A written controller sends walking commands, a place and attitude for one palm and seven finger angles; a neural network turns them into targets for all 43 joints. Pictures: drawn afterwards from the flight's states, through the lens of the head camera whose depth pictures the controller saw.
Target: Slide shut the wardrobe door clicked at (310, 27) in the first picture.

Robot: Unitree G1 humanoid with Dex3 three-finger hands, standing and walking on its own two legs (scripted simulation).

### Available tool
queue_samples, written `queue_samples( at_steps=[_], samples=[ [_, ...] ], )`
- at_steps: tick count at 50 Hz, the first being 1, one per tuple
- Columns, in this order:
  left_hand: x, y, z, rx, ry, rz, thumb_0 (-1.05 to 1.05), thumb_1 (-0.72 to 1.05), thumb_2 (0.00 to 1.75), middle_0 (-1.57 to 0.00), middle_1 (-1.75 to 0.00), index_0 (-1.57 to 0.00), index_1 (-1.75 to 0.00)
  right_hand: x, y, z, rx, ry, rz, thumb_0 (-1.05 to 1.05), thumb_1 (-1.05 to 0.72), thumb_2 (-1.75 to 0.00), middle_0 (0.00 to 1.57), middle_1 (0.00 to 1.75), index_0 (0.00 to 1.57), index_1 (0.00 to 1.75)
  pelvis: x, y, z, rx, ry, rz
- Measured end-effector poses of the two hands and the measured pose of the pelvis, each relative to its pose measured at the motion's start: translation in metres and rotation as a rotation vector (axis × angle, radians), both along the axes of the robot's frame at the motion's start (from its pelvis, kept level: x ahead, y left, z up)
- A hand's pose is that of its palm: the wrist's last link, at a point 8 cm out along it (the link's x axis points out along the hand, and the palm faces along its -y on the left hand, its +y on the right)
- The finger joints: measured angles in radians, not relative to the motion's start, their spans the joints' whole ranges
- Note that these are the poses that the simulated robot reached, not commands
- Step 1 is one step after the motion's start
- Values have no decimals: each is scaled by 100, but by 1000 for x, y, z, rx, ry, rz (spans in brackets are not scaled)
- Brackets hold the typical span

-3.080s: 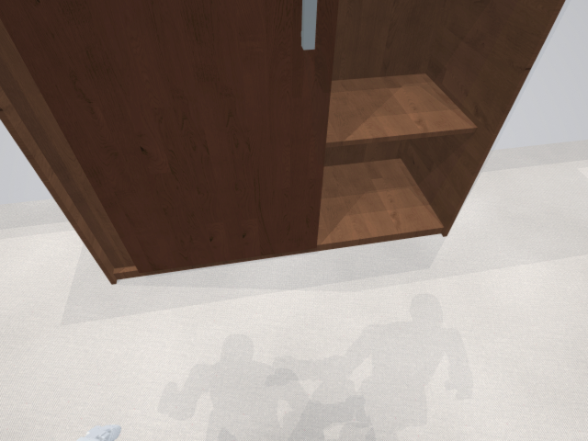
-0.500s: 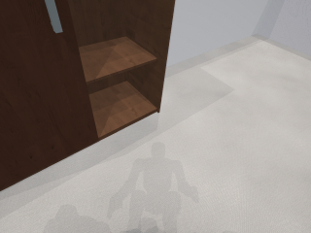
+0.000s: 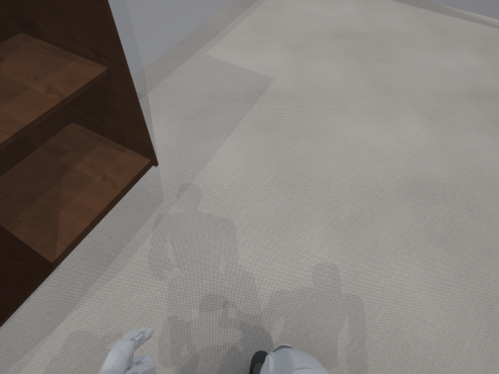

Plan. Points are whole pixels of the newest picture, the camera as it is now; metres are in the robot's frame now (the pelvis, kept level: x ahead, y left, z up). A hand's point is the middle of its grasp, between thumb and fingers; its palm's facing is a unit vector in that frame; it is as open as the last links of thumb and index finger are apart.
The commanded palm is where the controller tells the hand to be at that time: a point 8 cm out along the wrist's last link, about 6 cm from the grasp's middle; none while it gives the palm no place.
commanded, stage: walk to a spot facing it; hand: left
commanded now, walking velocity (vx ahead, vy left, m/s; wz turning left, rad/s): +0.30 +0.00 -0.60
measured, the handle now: out of the picture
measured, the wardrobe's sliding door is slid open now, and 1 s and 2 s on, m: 0.60 0.60 0.60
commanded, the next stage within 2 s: turn to face it in 0.22 s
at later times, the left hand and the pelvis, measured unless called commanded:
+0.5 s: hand (126, 334) +0.20 +0.22 -0.15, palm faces -0.05 -0.97 -0.22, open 7.4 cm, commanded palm none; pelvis +0.20 +0.03 +0.02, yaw -9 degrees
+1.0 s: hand (136, 243) +0.37 +0.23 -0.12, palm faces +0.06 -0.97 -0.23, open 7.4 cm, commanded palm none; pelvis +0.24 +0.03 +0.04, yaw +4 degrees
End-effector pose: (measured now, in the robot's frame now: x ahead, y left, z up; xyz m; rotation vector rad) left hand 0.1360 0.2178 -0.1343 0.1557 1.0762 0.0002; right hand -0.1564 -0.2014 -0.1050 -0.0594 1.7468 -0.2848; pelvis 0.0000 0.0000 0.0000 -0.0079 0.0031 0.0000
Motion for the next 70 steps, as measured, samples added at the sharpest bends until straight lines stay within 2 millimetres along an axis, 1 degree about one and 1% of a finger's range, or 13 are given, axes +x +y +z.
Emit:
queue_samples(
  at_steps=[3,10,14,20,25,28,33,38,43,52,57,64,70],
  samples=[
    [25,-6,4,16,-12,-2,1,91,90,-20,-30,-20,-30,52,-14,-9,-15,-78,-17,1,-90,-90,20,30,20,30,22,-8,3,-4,-22,-26],
    [38,8,30,106,85,-7,0,92,90,-20,-30,-21,-30,239,-43,-4,-58,-487,48,0,-91,-90,19,30,20,30,73,-9,26,11,-9,-99],
    [44,23,40,139,135,1,0,92,90,-20,-30,-21,-30,325,-45,8,-59,-646,78,0,-91,-90,19,30,20,30,103,-3,32,16,8,-140],
    [53,41,40,148,209,38,1,91,90,-20,-30,-21,-30,416,-33,20,-60,-732,131,0,-91,-90,19,30,20,30,152,11,33,9,21,-176],
    [63,52,20,116,288,74,1,91,90,-20,-30,-20,-30,466,-10,18,-69,-726,170,0,-91,-90,19,30,20,30,198,29,25,-16,12,-160],
    [76,55,5,88,321,83,1,90,90,-20,-30,-20,-30,474,6,15,-71,-693,182,0,-91,-90,19,30,20,30,218,38,20,-3,-10,-155],
    [114,55,6,47,302,75,1,91,90,-20,-30,-20,-30,449,24,15,-71,-571,147,-1,-91,-90,20,30,20,30,235,50,30,-17,-25,-125],
    [157,60,14,31,211,87,1,90,90,-20,-30,-20,-30,421,11,20,-111,-454,132,-2,-94,-90,20,30,20,30,239,56,35,-27,-6,-73],
    [189,66,23,53,134,111,1,90,90,-20,-30,-20,-30,399,1,21,-113,-374,125,-1,-93,-90,20,30,20,30,244,51,37,-26,10,-21],
    [222,56,48,119,6,160,1,91,90,-20,-30,-20,-30,391,-23,4,-51,-321,156,0,-91,-90,20,30,20,30,242,22,34,-12,24,90],
    [210,40,59,168,-52,212,1,90,90,-20,-30,-20,-30,413,-48,-17,2,-344,202,0,-90,-90,20,30,20,30,239,-3,25,12,17,146],
    [150,23,72,186,9,330,1,90,90,-20,-30,-21,-30,473,-68,-10,36,-427,334,0,-90,-90,19,30,20,30,239,-20,37,53,-11,262],
    [89,11,63,160,91,452,1,90,90,-20,-30,-21,-30,524,-64,-4,39,-452,481,0,-91,-90,19,30,19,30,236,-22,37,68,-15,351]
  ],
)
